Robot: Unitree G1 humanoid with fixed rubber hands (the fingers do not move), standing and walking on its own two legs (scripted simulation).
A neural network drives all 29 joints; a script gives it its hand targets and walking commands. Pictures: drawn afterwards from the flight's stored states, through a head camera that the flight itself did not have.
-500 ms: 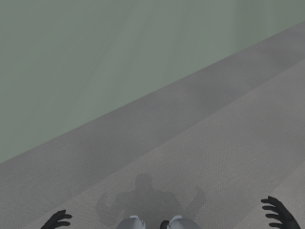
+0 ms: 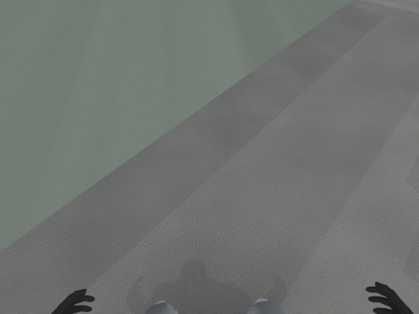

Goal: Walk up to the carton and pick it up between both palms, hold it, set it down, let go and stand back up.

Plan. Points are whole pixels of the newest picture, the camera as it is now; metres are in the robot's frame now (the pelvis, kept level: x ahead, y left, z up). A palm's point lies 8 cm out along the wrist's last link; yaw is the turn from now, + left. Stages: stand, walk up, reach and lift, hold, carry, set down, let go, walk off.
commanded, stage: walk up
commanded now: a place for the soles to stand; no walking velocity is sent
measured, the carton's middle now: out of the picture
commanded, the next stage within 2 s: none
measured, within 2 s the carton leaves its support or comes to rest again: neither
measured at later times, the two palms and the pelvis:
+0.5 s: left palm out of the picture +0.15 +0.23 -0.08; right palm out of the picture +0.04 -0.40 -0.02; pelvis -0.02 -0.06 +0.02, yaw -9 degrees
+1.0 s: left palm (182, 304) +0.17 +0.08 -0.07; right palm out of the picture -0.06 -0.51 -0.05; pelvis -0.05 -0.17 +0.01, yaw -20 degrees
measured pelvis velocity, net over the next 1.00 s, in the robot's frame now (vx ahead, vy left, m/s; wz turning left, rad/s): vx -0.05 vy -0.17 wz -0.35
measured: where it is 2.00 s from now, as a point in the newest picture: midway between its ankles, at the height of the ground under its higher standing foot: outside the picture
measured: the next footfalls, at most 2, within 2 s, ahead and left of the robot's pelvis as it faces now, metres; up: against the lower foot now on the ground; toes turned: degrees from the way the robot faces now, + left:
left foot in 0.24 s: +0.09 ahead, +0.02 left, +0.00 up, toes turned +3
right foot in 0.74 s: +0.03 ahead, -0.29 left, +0.00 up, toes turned -15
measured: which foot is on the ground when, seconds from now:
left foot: up 0.00-0.22, down 0.24-0.76, up 0.78-1.00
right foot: down 0.00-0.28, up 0.30-0.72, down 0.74-1.00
